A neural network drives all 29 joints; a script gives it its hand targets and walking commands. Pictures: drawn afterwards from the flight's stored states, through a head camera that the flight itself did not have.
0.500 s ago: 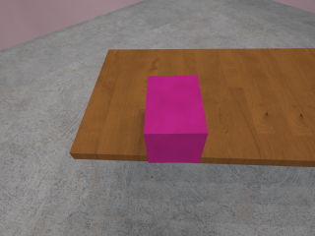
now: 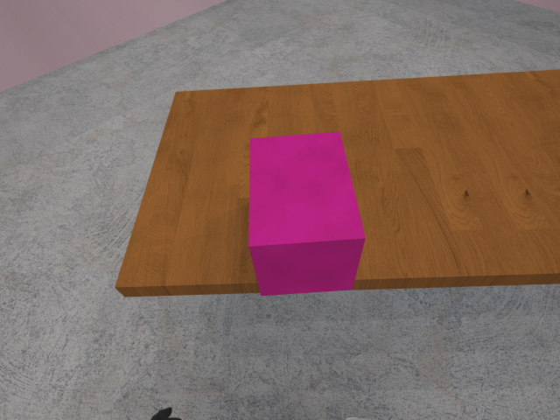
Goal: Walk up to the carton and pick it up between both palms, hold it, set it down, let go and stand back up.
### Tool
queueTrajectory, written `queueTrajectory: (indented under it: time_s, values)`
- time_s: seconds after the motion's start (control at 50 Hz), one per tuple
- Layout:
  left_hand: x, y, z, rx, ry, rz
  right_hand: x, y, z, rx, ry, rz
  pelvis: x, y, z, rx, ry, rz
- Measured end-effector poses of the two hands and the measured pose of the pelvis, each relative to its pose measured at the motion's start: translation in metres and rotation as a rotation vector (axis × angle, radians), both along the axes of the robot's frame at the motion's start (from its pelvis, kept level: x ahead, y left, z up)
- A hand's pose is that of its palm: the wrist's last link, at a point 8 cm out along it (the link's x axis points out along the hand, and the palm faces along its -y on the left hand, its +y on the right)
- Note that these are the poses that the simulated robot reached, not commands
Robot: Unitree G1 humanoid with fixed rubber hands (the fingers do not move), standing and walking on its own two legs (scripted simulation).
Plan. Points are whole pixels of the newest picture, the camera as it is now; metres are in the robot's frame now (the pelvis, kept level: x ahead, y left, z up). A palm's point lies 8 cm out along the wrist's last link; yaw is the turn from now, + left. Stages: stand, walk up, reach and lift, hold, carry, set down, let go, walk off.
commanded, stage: walk up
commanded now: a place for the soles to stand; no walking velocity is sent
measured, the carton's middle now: (300, 213) +0.46 -0.01 -0.03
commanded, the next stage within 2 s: none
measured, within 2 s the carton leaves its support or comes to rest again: neither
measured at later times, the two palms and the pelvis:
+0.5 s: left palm out of the picture +0.05 +0.28 -0.12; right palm out of the picture +0.09 -0.22 -0.11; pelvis +0.01 +0.03 +0.01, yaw +1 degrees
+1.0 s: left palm out of the picture +0.06 +0.29 -0.12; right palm out of the picture +0.05 -0.26 -0.11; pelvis -0.01 +0.00 +0.01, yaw +2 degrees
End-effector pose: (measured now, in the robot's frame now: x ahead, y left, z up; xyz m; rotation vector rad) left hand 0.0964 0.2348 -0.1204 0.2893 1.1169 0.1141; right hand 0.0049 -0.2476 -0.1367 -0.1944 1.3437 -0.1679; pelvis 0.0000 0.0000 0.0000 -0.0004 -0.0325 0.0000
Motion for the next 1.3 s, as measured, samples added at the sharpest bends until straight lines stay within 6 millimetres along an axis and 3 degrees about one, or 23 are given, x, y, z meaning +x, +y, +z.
queueTrajectory:
  time_s: [0.12,0.22,0.34,0.52,0.66,0.88,0.98,1.04,1.14,1.22,1.3]
  values:
    - [-0.011,0.006,0.006,0.0,-0.004,0.071,0.022,0.003,0.002,0.004,-0.018,0.05,0.003,0.002,0.005,0.008,-0.016,0.022]
    - [-0.022,0.021,-0.004,-0.027,0.044,0.075,0.045,0.016,0.003,0.005,-0.11,0.061,0.003,0.012,0.0,0.006,-0.02,0.03]
    - [-0.029,0.034,-0.003,-0.049,0.084,0.081,0.064,0.03,0.017,0.007,-0.157,0.064,0.007,0.021,0.008,-0.003,-0.013,0.021]
    - [-0.046,0.047,-0.002,-0.036,0.135,0.091,0.087,0.027,0.029,-0.02,-0.196,0.096,0.009,0.026,0.014,-0.004,-0.002,0.021]
    - [-0.052,0.05,0.0,-0.028,0.152,0.094,0.084,0.025,0.028,-0.025,-0.178,0.1,0.007,0.026,0.015,-0.002,-0.005,0.021]
    - [-0.059,0.05,0.002,-0.016,0.166,0.089,0.06,0.022,0.021,-0.018,-0.119,0.092,0.002,0.024,0.015,0.002,-0.007,0.025]
    - [-0.046,0.059,0.002,0.045,0.158,0.04,0.047,-0.006,0.025,-0.103,-0.142,0.057,-0.01,0.008,0.009,0.016,-0.004,0.035]
    - [-0.029,0.051,0.006,0.067,0.105,0.031,0.038,-0.034,0.028,-0.152,-0.14,0.045,-0.019,-0.008,0.007,0.022,-0.004,0.042]
    - [-0.017,0.011,0.004,0.042,0.015,0.033,0.042,-0.081,0.019,-0.159,-0.171,0.095,-0.032,-0.042,-0.006,0.018,0.007,0.06]
    - [-0.039,-0.023,0.004,0.016,-0.012,0.091,0.053,-0.101,0.013,-0.138,-0.211,0.12,-0.043,-0.062,-0.009,0.009,-0.015,0.094]
    - [-0.064,-0.043,0.01,0.007,-0.025,0.142,0.053,-0.1,0.012,-0.1,-0.211,0.162,-0.05,-0.071,-0.005,0.013,-0.023,0.123]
